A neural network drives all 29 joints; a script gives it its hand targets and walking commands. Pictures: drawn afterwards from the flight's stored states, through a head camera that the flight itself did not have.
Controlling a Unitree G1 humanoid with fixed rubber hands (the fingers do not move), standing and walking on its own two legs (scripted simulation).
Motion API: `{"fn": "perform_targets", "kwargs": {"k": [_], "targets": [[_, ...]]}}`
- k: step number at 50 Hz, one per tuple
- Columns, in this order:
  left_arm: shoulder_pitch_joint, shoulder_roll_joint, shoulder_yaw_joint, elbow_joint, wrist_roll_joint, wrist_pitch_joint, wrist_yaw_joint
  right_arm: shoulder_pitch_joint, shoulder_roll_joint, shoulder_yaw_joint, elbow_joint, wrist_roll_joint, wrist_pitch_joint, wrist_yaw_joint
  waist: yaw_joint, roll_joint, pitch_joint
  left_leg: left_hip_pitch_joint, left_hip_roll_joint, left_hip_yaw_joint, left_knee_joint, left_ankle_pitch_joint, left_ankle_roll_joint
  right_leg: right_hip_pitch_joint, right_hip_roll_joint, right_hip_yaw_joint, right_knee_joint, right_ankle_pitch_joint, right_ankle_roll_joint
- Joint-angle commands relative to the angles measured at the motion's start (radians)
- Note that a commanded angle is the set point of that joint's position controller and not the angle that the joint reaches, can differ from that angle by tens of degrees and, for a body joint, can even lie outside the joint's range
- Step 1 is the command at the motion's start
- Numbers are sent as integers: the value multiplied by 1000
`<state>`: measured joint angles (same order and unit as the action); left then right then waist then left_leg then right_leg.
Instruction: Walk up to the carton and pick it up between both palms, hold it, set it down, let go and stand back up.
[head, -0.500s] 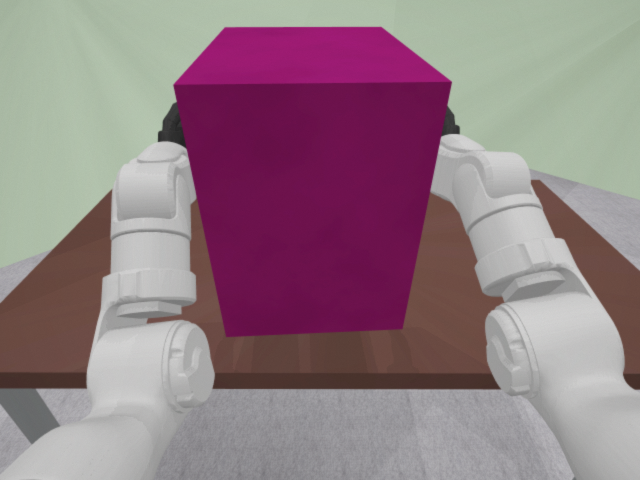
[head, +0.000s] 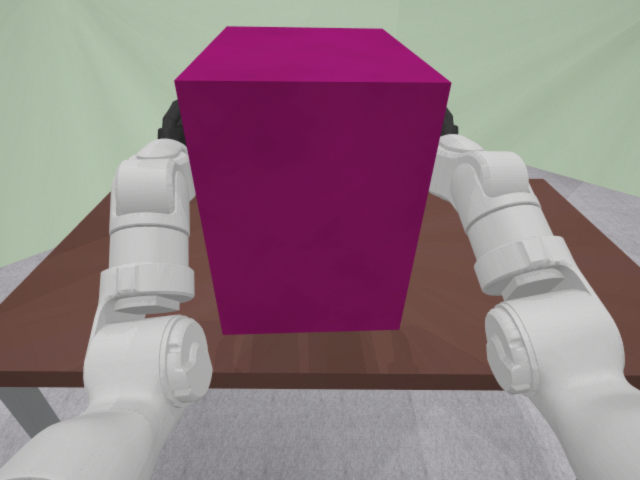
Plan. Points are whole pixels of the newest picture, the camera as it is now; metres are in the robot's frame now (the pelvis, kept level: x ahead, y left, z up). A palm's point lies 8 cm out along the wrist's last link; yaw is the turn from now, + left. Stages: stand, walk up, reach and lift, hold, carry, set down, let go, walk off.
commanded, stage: hold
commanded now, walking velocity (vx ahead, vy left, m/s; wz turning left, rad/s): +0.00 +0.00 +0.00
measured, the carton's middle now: (308, 170) +0.41 +0.01 +0.27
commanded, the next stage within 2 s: set down in 0.78 s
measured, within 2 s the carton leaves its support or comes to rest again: neither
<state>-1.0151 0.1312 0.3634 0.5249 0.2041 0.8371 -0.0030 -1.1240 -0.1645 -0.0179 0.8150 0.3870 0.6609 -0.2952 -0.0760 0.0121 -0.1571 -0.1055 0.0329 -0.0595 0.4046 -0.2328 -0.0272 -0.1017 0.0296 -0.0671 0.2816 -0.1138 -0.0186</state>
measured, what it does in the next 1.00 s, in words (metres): stands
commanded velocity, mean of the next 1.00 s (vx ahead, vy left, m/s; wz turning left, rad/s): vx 0.00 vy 0.00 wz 0.00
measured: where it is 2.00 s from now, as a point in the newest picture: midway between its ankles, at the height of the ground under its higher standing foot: outside the picture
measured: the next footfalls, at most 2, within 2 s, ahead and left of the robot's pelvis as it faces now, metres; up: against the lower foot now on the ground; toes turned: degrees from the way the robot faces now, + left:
none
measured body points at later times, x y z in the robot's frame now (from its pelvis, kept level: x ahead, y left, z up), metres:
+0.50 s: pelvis +0.00 +0.00 +0.00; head -0.09 +0.02 +0.44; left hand +0.39 +0.16 +0.29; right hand +0.38 -0.14 +0.30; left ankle +0.00 +0.13 -0.75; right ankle +0.03 -0.11 -0.75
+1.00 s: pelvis +0.00 +0.00 +0.00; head -0.09 +0.01 +0.44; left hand +0.40 +0.16 +0.32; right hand +0.39 -0.14 +0.32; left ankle +0.00 +0.13 -0.75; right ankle +0.03 -0.11 -0.75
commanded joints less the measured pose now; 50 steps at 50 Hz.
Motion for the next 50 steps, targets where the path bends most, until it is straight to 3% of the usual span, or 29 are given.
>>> {"fn": "perform_targets", "kwargs": {"k": [1,5,10,11,13,18,25,33,43,47,48,50], "targets": [[-832,-625,-334,-152,-182,-72,-144,-824,679,210,-333,175,-37,130,-12,43,-355,-94,-81,13,-74,213,-37,300,42,71,19,215,50],[-830,-631,-348,-180,-189,-70,-141,-815,678,217,-350,183,-33,127,-19,51,-370,-78,-81,11,-64,239,-42,301,44,72,23,240,49],[-812,-616,-329,-169,-169,-63,-141,-806,681,227,-336,183,-27,128,-1,32,-340,-85,-80,12,-72,226,-33,299,44,70,20,225,51],[-699,-641,-360,-202,-179,-52,-134,-796,688,259,-421,203,-31,126,-14,37,-380,-73,-84,9,-53,281,-34,347,44,66,25,293,46],[-720,-625,-371,-231,-181,-41,-130,-780,678,267,-422,208,-19,118,-30,28,-352,-55,-87,13,-53,292,-39,315,47,59,25,307,56],[-762,-631,-379,-246,-182,-36,-135,-777,678,230,-378,176,-17,137,-24,43,-305,-93,-80,10,-83,203,-33,274,44,62,10,175,47],[-813,-652,-403,-257,-210,-45,-107,-801,690,226,-355,179,-15,153,-16,68,-351,-101,-74,6,-74,197,-39,257,51,63,21,162,42],[-790,-637,-368,-199,-191,-46,-113,-797,671,202,-303,163,-15,156,-16,54,-332,-124,-71,3,-87,166,-35,274,48,68,17,157,37],[-864,-625,-370,-216,-213,-76,-118,-866,700,203,-343,168,-47,154,-19,38,-363,-106,-88,2,-70,190,-29,265,42,57,15,183,54],[-959,-611,-333,-160,-214,-149,-113,-932,700,142,-267,94,-134,179,-10,36,-349,-87,-94,3,-88,125,-18,211,38,39,-6,81,57],[-987,-604,-304,-101,-183,-182,-116,-928,691,84,-228,34,-161,179,-29,28,-347,-88,-85,12,-105,80,-20,202,26,29,-6,36,58],[-916,-577,-221,2,-119,-219,-127,-894,652,17,-130,-51,-213,194,-12,22,-286,-70,-78,20,-133,48,-6,211,22,18,-15,2,49]]}}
